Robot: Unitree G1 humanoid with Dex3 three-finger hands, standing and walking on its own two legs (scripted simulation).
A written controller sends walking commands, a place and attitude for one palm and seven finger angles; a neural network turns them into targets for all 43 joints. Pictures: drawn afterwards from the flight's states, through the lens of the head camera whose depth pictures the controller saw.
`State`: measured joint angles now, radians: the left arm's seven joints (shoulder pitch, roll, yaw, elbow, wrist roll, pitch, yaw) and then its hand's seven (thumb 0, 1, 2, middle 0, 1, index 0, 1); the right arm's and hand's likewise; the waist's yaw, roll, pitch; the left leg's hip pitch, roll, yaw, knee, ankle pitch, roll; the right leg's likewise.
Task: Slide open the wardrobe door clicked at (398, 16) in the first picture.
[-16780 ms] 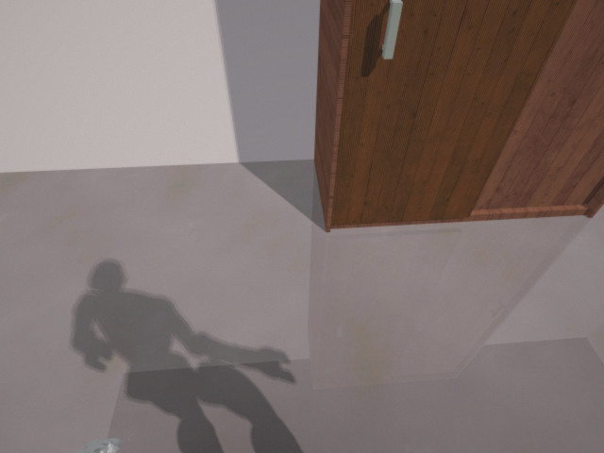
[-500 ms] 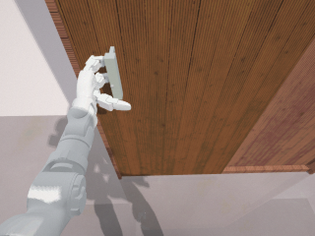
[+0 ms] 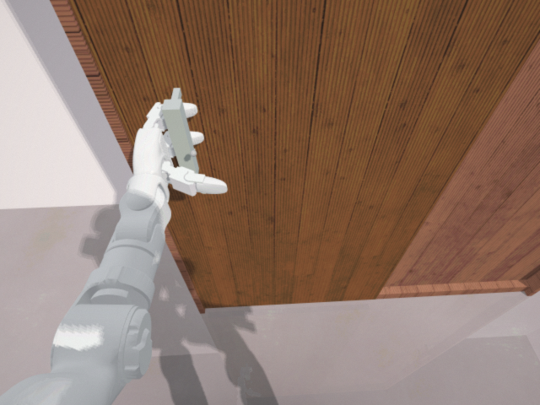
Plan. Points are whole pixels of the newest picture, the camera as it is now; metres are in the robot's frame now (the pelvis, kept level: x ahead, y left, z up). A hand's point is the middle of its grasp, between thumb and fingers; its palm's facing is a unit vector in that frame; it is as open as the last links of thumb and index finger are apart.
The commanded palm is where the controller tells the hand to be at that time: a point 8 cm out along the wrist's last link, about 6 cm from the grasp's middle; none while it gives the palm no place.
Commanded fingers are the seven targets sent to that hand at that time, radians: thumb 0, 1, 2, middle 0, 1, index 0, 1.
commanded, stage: slide the fingers in behind the handle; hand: left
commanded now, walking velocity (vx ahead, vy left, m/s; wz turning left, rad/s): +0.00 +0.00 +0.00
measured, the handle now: (184, 134) +0.51 +0.13 +0.13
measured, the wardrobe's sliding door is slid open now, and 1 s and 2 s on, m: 0.00 0.00 0.00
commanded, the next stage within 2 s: grip the handle and tug to test in 0.56 s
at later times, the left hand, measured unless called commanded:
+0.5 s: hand (193, 153) +0.45 +0.11 +0.13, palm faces +0.02 -1.00 +0.00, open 14.1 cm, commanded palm +0.43 +0.15 +0.13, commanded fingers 0.00 -0.50 0.30 -0.30 -1.20 -0.30 -1.20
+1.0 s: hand (192, 153) +0.45 +0.11 +0.13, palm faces +0.02 -1.00 +0.00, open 11.4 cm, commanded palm +0.43 +0.16 +0.13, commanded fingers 0.00 0.34 0.66 -0.39 -1.32 -0.39 -1.32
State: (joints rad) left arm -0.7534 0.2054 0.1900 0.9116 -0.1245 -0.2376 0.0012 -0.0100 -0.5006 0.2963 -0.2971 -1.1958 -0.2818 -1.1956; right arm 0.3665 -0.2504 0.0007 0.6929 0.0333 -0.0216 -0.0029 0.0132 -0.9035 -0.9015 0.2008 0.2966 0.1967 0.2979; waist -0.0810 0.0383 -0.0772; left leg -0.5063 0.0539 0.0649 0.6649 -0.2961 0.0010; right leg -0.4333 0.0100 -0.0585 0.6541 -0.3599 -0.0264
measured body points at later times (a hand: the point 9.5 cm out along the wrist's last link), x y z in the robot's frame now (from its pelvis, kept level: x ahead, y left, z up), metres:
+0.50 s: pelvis +0.00 +0.01 +0.00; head +0.04 +0.00 +0.45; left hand +0.45 +0.16 +0.14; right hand +0.07 -0.25 -0.12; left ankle +0.02 +0.12 -0.72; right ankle -0.02 -0.10 -0.72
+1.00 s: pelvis +0.00 +0.01 +0.00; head +0.04 +0.00 +0.45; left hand +0.45 +0.16 +0.14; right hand +0.06 -0.25 -0.12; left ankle +0.02 +0.12 -0.72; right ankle -0.02 -0.10 -0.72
